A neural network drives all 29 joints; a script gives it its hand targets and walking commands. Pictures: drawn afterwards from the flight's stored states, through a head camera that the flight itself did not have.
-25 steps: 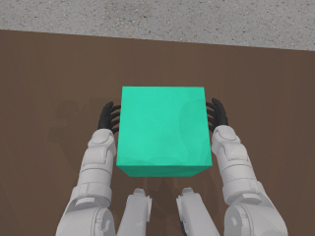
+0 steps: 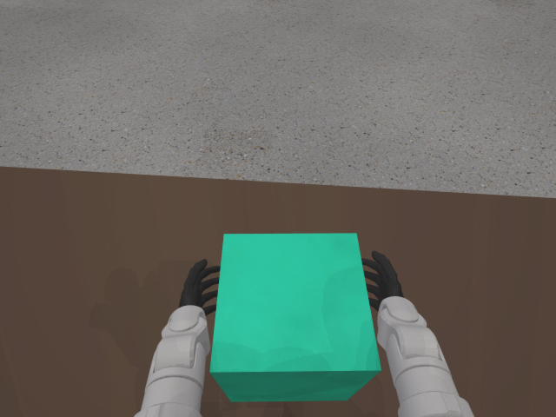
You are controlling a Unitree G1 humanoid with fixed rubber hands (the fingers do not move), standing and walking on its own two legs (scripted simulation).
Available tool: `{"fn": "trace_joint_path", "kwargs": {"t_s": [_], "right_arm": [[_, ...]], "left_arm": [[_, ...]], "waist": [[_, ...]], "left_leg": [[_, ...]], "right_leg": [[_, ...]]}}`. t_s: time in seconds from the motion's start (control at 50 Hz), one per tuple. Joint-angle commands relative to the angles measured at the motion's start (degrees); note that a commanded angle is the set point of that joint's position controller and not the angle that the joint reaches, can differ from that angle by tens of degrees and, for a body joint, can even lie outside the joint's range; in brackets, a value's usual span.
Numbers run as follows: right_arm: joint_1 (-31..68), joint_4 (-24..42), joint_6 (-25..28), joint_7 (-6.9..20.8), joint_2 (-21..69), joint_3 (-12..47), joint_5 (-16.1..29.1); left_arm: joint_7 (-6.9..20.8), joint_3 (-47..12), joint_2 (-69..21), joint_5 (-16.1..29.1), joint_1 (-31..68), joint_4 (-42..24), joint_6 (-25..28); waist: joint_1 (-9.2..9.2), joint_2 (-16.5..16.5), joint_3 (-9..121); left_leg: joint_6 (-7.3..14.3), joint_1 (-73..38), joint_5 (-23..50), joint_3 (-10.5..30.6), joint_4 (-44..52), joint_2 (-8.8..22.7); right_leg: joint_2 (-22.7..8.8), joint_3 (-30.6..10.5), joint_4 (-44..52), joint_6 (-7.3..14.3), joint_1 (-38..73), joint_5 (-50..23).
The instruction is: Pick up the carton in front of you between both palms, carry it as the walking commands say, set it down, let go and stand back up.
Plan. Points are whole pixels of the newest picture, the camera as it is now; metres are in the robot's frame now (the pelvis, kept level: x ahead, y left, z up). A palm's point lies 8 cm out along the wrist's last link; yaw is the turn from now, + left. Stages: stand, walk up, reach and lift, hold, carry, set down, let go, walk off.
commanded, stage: reach and lift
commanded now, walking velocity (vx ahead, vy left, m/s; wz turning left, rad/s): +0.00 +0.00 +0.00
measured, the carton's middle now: (289, 323) +0.31 +0.00 -0.10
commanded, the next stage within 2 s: hold in 1.28 s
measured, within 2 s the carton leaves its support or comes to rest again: neither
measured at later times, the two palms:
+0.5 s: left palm (179, 303) +0.28 +0.15 +0.05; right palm (409, 291) +0.29 -0.15 +0.06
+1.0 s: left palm (177, 292) +0.29 +0.15 +0.07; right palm (410, 280) +0.30 -0.15 +0.07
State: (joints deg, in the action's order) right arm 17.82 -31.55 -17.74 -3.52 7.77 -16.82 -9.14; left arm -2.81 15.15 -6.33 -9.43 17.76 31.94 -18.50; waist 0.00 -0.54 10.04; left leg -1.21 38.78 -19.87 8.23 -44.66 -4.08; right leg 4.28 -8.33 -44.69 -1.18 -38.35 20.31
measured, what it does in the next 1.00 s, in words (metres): stands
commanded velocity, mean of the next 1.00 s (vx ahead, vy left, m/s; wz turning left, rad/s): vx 0.00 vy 0.00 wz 0.00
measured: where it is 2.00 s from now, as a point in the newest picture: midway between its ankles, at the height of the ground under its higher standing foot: outside the picture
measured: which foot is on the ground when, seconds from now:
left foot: down 0.00-1.00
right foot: down 0.00-1.00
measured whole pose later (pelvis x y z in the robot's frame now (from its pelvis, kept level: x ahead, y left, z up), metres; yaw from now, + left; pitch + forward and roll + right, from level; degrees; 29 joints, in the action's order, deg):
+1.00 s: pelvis +0.01 +0.00 +0.04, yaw +0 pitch -4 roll +0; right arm 16.0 -18.7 -37.0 0.3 8.9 -14.9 -15.9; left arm 0.2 13.8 -8.7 -15.8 15.1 18.0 -37.9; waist -0.1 -0.3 0.6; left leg -0.6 7.0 -11.8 7.9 -22.8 -2.4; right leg 2.4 -8.4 -22.9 -0.7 -6.7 12.3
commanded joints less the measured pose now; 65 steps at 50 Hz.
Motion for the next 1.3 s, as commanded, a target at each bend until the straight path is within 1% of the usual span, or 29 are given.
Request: {"fn": "trace_joint_path", "kwargs": {"t_s": [0.0,0.16,0.22,0.28,0.34,0.38,0.46,0.56,0.68,1.0,1.12,1.24,1.28], "right_arm": [[24.38,0.15,-2.56,14.15,57.85,35.2,6.78],[20.75,7.46,-11.07,16.03,57.87,37.71,8.08],[20.0,7.71,-13.98,16.49,56.93,35.86,7.28],[20.72,6.6,-15.8,17.03,55.72,32.96,5.94],[23.84,4.97,-16.26,17.63,55.48,30.04,4.52],[26.79,5.56,-16.01,17.99,56.63,30.28,4.8],[30.51,6.26,-15.69,18.3,58.09,31.2,5.42],[31.38,6.06,-15.88,18.25,58.09,31.33,5.46],[29.89,6.75,-16.53,18.08,57.26,31.14,5.25],[22.77,13.47,-18.77,17.57,55.53,33.8,6.94],[21.65,15.34,-19.59,17.49,55.09,34.49,7.46],[21.9,16.23,-20.35,17.47,54.74,34.55,7.58],[22.32,17.55,-20.63,17.43,55.17,35.73,8.26]], "left_arm": [[13.57,-34.36,-58.15,7.62,26.42,-3.17,-1.36],[15.03,-37.05,-58.1,9.27,22.96,-10.77,-9.96],[15.28,-35.38,-56.8,8.32,22.48,-11.63,-12.96],[15.78,-32.38,-56.18,6.95,22.95,-10.31,-14.77],[16.44,-29.3,-55.97,5.47,25.93,-8.45,-15.26],[16.89,-29.52,-56.99,5.83,28.9,-8.94,-15.02],[17.35,-30.42,-58.17,6.44,32.87,-9.72,-14.69],[17.38,-30.43,-58.11,6.26,33.55,-9.26,-14.9],[17.24,-30.34,-57.47,6.04,32.05,-9.96,-15.54],[16.48,-33.17,-56.29,7.91,24.94,-16.81,-17.84],[16.33,-33.77,-55.99,8.48,23.77,-18.59,-18.71],[16.3,-33.81,-55.65,8.61,23.93,-19.46,-19.5],[16.33,-35.03,-55.88,9.34,24.33,-20.68,-19.78]], "waist": [[-0.18,0.81,21.22],[0.02,0.81,11.78],[0.02,0.63,6.21],[-0.09,0.58,1.41],[-0.14,0.53,-1.15],[-0.06,0.47,0.18],[-0.07,0.3,3.66],[-0.14,0.27,4.61],[-0.16,0.48,4.66],[-0.09,0.65,5.13],[-0.04,0.62,4.6],[-0.06,0.57,3.67],[0.07,0.54,4.39]], "left_leg": [[0.24,-20.44,21.9,-2.96,8.97,-2.07],[-0.1,-30.14,23.0,-3.09,18.36,-1.07],[0.14,-30.91,19.11,-3.33,21.19,-1.02],[0.49,-30.72,13.93,-3.52,22.87,-0.94],[0.79,-29.97,9.41,-4.09,23.13,-0.77],[0.87,-30.38,8.73,-4.34,22.7,-0.72],[0.89,-31.37,9.15,-4.57,22.01,-0.82],[0.87,-32.06,8.82,-4.71,22.36,-0.88],[0.67,-33.4,11.4,-4.76,23.15,-0.94],[0.11,-37.5,21.49,-4.09,24.62,-1.41],[0.01,-38.24,22.65,-3.95,25.03,-1.5],[0.09,-38.25,21.52,-3.97,25.44,-1.48],[0.04,-38.78,21.94,-3.92,25.5,-1.48]], "right_leg": [[2.03,3.12,9.28,0.12,17.53,-21.85],[1.26,3.25,18.61,-0.1,27.99,-22.94],[1.08,3.42,21.24,0.07,29.32,-19.73],[0.86,3.59,22.98,0.42,28.86,-14.64],[0.59,3.94,23.31,0.74,27.85,-10.0],[0.5,4.16,23.04,0.85,28.08,-9.0],[0.48,4.33,22.41,0.7,29.15,-9.39],[0.53,4.48,22.67,0.49,29.81,-9.17],[0.74,4.54,23.38,0.29,31.16,-11.77],[1.36,4.03,24.84,-0.04,35.15,-21.25],[1.4,3.95,25.27,-0.09,35.88,-22.5],[1.36,4.04,25.65,-0.12,35.98,-21.58],[1.36,4.06,25.75,-0.19,36.47,-22.1]]}}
